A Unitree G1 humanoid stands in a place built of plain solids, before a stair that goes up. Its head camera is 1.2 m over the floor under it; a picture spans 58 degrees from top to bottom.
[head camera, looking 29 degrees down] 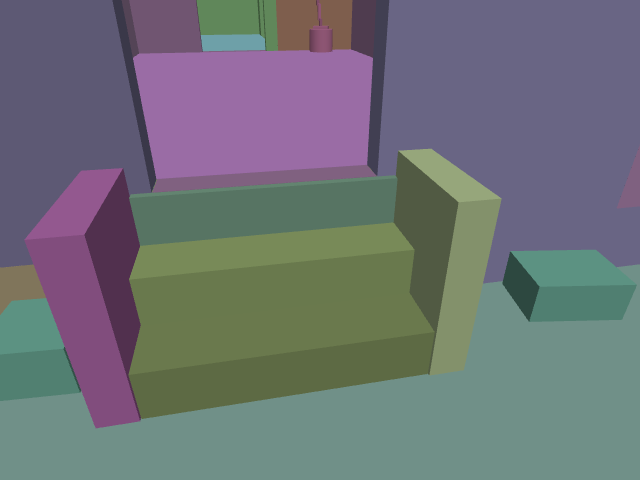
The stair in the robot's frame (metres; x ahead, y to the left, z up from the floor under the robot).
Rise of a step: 0.20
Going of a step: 0.23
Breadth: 1.00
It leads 11 degrees to the left of straight ahead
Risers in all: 3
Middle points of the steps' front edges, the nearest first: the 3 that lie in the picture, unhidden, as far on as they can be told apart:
1.05 0.09 0.20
1.28 0.14 0.40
1.50 0.18 0.59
